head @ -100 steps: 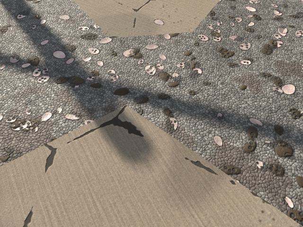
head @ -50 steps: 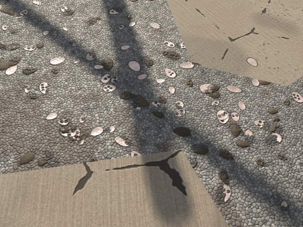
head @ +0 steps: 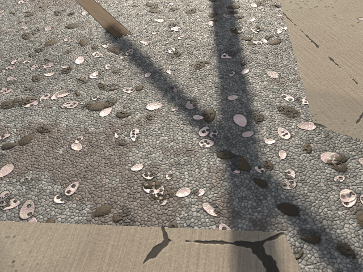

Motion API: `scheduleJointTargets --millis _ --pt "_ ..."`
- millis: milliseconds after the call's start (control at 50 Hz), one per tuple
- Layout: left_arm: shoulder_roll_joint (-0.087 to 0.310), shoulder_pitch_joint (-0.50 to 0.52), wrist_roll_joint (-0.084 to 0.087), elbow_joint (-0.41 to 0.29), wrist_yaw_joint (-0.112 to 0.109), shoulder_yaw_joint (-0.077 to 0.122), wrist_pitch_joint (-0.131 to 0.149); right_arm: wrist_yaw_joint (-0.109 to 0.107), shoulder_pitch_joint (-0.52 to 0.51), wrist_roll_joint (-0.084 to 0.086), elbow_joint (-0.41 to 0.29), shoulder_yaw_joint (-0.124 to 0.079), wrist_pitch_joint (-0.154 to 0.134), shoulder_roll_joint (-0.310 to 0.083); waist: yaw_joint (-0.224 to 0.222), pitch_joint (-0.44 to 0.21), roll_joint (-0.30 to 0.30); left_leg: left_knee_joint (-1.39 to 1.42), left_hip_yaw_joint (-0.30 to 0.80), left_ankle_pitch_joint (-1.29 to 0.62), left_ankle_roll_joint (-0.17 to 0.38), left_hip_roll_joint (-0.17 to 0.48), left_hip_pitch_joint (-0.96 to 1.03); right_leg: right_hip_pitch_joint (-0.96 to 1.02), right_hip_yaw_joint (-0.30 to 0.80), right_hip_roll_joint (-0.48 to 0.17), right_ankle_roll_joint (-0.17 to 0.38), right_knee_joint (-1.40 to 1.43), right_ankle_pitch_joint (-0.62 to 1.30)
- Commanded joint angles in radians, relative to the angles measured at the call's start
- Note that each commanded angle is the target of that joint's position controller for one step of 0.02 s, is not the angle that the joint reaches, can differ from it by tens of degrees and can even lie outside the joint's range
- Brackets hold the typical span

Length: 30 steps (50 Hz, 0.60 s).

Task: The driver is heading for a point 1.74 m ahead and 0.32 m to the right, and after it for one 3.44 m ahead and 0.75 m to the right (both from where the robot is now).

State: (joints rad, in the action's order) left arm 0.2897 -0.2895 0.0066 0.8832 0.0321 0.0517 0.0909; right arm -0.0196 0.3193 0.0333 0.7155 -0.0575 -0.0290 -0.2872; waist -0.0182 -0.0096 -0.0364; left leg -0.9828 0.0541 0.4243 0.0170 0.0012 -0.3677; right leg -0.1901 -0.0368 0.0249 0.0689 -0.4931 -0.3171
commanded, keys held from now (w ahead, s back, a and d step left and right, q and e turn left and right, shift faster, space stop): w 1.00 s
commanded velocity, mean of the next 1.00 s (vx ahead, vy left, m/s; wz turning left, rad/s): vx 0.47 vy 0.00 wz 0.01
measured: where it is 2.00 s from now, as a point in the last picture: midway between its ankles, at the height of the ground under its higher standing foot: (198, 155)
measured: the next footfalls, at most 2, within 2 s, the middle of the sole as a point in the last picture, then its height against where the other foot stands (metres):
left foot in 0.38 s outside the picture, level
right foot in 0.90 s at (228, 238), level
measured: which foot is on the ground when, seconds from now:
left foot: up 0.00-0.36, down 0.38-0.92, up 0.94-1.00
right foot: down 0.00-0.38, up 0.40-0.88, down 0.90-1.00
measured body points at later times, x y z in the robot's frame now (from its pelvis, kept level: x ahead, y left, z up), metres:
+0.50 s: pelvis +0.26 +0.06 -0.01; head +0.29 +0.06 +0.44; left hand +0.29 +0.34 -0.14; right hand +0.42 -0.20 -0.10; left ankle +0.32 +0.15 -0.74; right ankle +0.13 -0.08 -0.64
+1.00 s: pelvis +0.54 +0.00 -0.01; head +0.58 -0.02 +0.44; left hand +0.71 +0.26 -0.10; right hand +0.58 -0.29 -0.14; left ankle +0.40 +0.14 -0.65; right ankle +0.62 -0.09 -0.74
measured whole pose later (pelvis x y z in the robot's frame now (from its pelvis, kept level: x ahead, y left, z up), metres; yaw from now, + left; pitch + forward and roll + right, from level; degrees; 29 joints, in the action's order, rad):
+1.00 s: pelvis +0.54 +0.00 -0.01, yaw +0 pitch +2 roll +1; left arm 0.28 -0.13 0.00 0.75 0.04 0.03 0.09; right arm 0.01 0.34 0.03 0.86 -0.04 -0.07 -0.31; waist 0.02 0.04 -0.02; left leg -1.10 0.04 0.44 0.03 0.00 -0.29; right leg -0.41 -0.04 0.01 0.06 -0.54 -0.16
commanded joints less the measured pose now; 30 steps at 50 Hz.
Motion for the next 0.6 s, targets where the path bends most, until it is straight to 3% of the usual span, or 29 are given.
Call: scheduleJointTargets --millis 20,100,160,220,260,300,320,340,360,380,400,420,440,460,480,500,540,600 --pt "0.129 -0.026 -0.007 -0.048 -0.013 0.018 0.01 0.011 -0.132 -0.014 -0.112 -0.03 -0.052 -0.103 -0.033 0.123 0.13 -0.097 0.035 -0.14 0.017 0.105 -0.485 0.24 0.439 -0.303 0.148 0.35 -0.128" --pt "0.128 -0.064 -0.003 -0.042 -0.024 0.011 0.0 0.029 -0.186 -0.022 -0.125 -0.017 -0.051 -0.054 -0.044 0.092 0.115 0.064 -0.033 -0.297 -0.027 0.102 -0.415 0.206 0.235 -0.228 0.131 0.372 0.211" --pt "0.149 -0.094 -0.001 -0.033 -0.033 0.011 -0.009 0.041 -0.288 -0.016 -0.158 0.003 -0.058 -0.016 -0.073 0.108 0.116 0.271 -0.068 -0.426 -0.043 0.077 -0.325 0.15 0.147 -0.201 0.119 0.381 0.304" --pt "0.164 -0.142 0.007 -0.016 -0.036 0.013 -0.015 0.06 -0.364 -0.008 -0.18 0.007 -0.064 -0.019 -0.093 0.137 0.112 0.388 -0.083 -0.492 -0.035 0.053 -0.262 0.142 0.131 -0.228 0.123 0.39 0.302" --pt "0.167 -0.156 0.014 -0.006 -0.035 0.016 -0.021 0.07 -0.39 -0.004 -0.193 0.004 -0.067 -0.033 -0.082 0.15 0.115 0.435 -0.069 -0.477 -0.009 0.047 -0.261 0.197 0.131 -0.26 0.115 0.368 0.346" --pt "0.179 -0.152 0.016 -0.003 -0.037 0.024 -0.028 0.075 -0.376 -0.006 -0.194 -0.005 -0.07 -0.06 -0.047 0.126 0.123 0.466 -0.071 -0.423 0.026 0.031 -0.218 0.261 0.122 -0.283 0.096 0.307 0.51" --pt "0.194 -0.147 0.015 -0.005 -0.038 0.03 -0.031 0.073 -0.335 -0.009 -0.185 -0.014 -0.069 -0.082 -0.016 0.085 0.139 0.465 -0.086 -0.386 0.045 0.007 -0.148 0.287 0.112 -0.283 0.086 0.242 0.687" --pt "0.206 -0.135 0.013 -0.007 -0.04 0.034 -0.038 0.066 -0.238 -0.012 -0.16 -0.03 -0.066 -0.113 0.045 0.011 0.149 0.47 -0.11 -0.369 0.073 -0.024 -0.013 0.29 0.09 -0.267 0.073 0.116 0.874" --pt "0.194 -0.128 0.006 -0.013 -0.044 0.03 -0.045 0.054 -0.076 -0.011 -0.112 -0.051 -0.06 -0.151 0.129 -0.096 0.138 0.478 -0.122 -0.384 0.103 -0.034 0.22 0.218 0.055 -0.224 0.044 -0.081 0.935" --pt "0.143 -0.138 -0.019 -0.042 -0.047 0.01 -0.043 0.038 0.106 -0.022 -0.076 -0.067 -0.049 -0.212 0.186 -0.252 0.028 0.421 0.092 -0.358 0.161 0.157 0.558 -0.023 0.039 -0.174 0.016 -0.398 0.617" --pt "-0.009 -0.288 -0.01 -0.057 -0.036 -0.033 -0.021 0.049 0.119 -0.032 -0.058 -0.072 -0.054 -0.281 0.078 -0.411 -0.269 0.569 0.628 -0.079 0.331 0.398 0.833 -0.375 0.09 0.035 -0.04 -0.742 -0.212" --pt "0.122 -0.19 0.021 -0.051 -0.026 -0.004 0.002 0.048 0.107 -0.026 -0.059 -0.048 -0.055 -0.166 0.132 -0.352 -0.166 0.691 0.706 0.069 0.299 0.373 0.768 -0.486 0.194 -0.004 -0.03 -0.84 -0.238" --pt "0.167 -0.072 0.046 -0.092 -0.022 0.012 0.013 0.044 0.029 -0.023 -0.056 -0.035 -0.057 -0.136 0.119 -0.167 -0.116 0.71 0.536 0.014 0.252 0.339 0.62 -0.548 0.155 -0.056 -0.02 -0.84 -0.154" --pt "0.15 -0.02 0.038 -0.105 -0.027 0.007 0.02 0.045 -0.033 -0.026 -0.057 -0.029 -0.058 -0.125 0.087 -0.088 -0.017 0.73 0.416 -0.119 0.232 0.299 0.473 -0.516 0.13 -0.105 -0.02 -0.793 -0.062" --pt "0.137 -0.003 0.02 -0.106 -0.029 0.01 0.018 0.049 -0.077 -0.034 -0.057 -0.024 -0.062 -0.105 0.053 -0.033 0.003 0.753 0.322 -0.238 0.224 0.257 0.357 -0.48 0.121 -0.135 -0.028 -0.735 -0.005" --pt "0.125 -0.031 0.015 -0.1 -0.028 0.012 0.009 0.05 -0.101 -0.045 -0.056 -0.02 -0.068 -0.088 0.017 -0.029 -0.025 0.782 0.264 -0.297 0.219 0.229 0.285 -0.417 0.131 -0.161 -0.034 -0.707 0.035" --pt "0.088 -0.062 0.011 -0.089 -0.03 0.006 -0.013 0.052 -0.11 -0.035 -0.039 -0.02 -0.082 -0.083 -0.011 -0.022 -0.035 0.833 0.201 -0.349 0.237 0.213 0.214 -0.374 0.119 -0.174 -0.053 -0.657 0.053" --pt "0.074 0.028 -0.002 -0.126 -0.035 0.001 -0.029 0.045 -0.086 -0.032 -0.002 -0.027 -0.092 -0.114 -0.005 0.046 -0.017 0.883 0.128 -0.382 0.248 0.207 0.159 -0.444 0.108 -0.188 -0.088 -0.525 0.143"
